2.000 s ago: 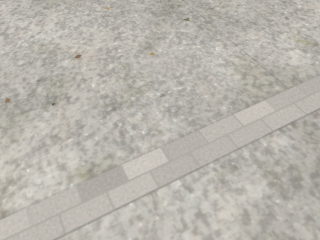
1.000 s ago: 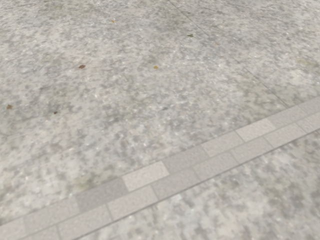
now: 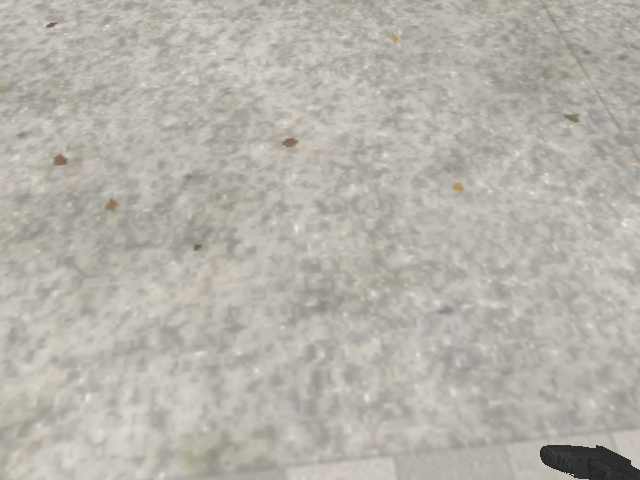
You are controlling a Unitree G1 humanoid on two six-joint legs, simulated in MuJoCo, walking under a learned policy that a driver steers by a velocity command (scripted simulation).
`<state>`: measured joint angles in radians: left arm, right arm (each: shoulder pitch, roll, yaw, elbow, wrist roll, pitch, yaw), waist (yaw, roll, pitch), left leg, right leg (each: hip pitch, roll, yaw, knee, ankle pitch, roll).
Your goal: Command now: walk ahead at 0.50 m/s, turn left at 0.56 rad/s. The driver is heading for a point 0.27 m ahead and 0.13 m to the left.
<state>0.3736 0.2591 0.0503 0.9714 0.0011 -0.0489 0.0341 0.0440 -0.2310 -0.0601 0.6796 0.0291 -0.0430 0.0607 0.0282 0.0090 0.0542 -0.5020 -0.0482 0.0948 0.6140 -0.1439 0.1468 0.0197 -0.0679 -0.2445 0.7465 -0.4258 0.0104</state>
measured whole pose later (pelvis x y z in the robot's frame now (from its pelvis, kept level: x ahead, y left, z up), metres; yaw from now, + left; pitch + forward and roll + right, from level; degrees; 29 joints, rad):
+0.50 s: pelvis +0.23 -0.02 +0.01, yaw +11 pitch +2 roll +0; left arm 0.08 0.23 0.03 0.74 0.03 -0.09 -0.01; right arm 0.26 -0.27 -0.05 0.77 0.00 -0.03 -0.01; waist -0.03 0.01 0.03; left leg -0.29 -0.08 -0.11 0.88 -0.58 0.00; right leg -0.46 0.02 -0.01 0.51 -0.09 -0.03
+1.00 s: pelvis +0.29 +0.00 +0.02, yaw +11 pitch -1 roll +0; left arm 0.16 0.22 0.04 0.91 0.00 -0.01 0.01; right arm 0.27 -0.20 -0.03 0.89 -0.01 -0.02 -0.03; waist 0.00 0.00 0.02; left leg -0.20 0.01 -0.03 0.58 -0.37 -0.01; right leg -0.33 0.00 0.00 0.55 -0.21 0.01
